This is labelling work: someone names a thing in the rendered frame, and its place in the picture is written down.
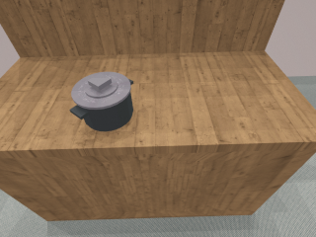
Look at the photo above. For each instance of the lid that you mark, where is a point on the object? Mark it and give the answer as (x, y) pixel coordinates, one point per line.
(87, 97)

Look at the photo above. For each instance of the pot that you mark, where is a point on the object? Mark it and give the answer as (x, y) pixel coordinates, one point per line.
(108, 119)

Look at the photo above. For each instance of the knob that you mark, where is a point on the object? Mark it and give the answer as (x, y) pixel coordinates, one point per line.
(100, 81)

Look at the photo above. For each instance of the table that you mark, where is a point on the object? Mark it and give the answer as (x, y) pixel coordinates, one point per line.
(216, 129)

